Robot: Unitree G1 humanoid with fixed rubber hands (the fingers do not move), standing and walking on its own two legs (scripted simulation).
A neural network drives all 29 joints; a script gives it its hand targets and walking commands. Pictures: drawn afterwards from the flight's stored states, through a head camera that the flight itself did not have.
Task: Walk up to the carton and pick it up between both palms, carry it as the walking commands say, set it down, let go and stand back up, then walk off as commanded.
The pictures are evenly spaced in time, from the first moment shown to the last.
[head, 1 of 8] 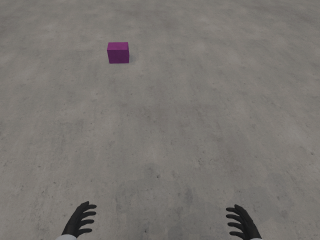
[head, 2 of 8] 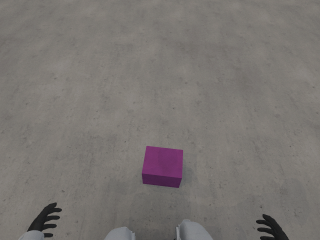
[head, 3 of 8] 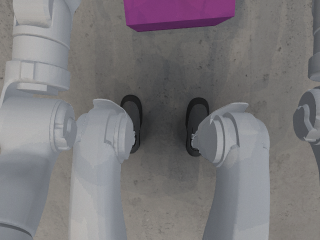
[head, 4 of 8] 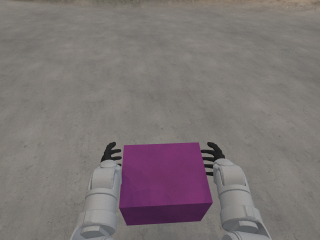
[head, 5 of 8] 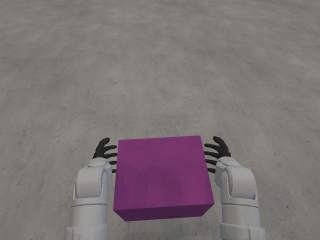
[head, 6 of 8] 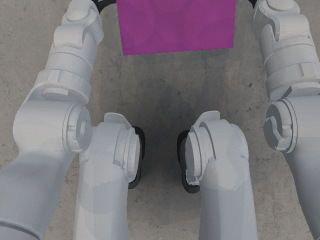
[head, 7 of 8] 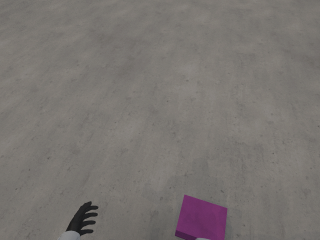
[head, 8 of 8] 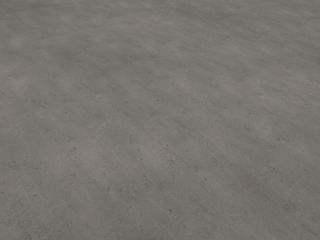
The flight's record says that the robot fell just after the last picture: no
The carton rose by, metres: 0.68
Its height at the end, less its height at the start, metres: +0.00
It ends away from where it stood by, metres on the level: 0.77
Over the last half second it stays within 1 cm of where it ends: yes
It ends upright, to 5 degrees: yes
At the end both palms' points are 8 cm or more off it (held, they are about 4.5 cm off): yes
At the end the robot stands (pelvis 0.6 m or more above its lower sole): yes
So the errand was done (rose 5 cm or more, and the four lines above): yes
